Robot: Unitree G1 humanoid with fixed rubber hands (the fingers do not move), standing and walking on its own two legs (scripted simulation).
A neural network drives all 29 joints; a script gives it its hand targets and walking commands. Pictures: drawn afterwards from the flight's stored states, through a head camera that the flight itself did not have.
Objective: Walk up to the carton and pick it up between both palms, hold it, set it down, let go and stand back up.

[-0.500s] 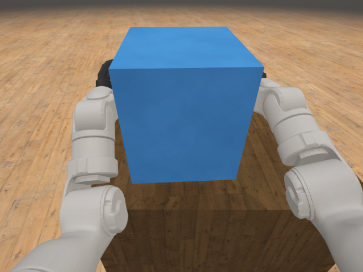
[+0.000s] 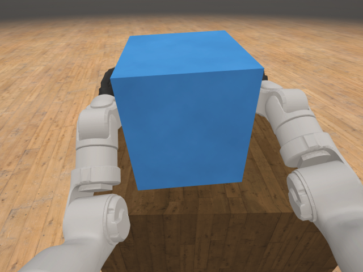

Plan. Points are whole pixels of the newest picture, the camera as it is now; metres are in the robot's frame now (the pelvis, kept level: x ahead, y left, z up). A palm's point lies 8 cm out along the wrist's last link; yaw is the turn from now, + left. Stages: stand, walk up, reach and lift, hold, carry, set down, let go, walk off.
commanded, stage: hold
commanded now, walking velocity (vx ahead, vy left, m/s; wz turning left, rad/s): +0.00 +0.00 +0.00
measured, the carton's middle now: (183, 106) +0.39 +0.00 +0.25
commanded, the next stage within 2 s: set down in 1.98 s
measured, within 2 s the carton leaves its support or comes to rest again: neither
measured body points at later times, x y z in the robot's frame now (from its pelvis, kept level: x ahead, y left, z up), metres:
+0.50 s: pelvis +0.00 +0.00 +0.00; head -0.08 +0.02 +0.44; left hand +0.39 +0.17 +0.27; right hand +0.40 -0.15 +0.28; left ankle +0.03 +0.11 -0.75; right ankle -0.01 -0.12 -0.75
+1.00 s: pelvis +0.00 +0.00 +0.00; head -0.08 +0.02 +0.44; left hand +0.39 +0.16 +0.27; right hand +0.39 -0.15 +0.28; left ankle +0.03 +0.11 -0.75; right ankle -0.01 -0.12 -0.75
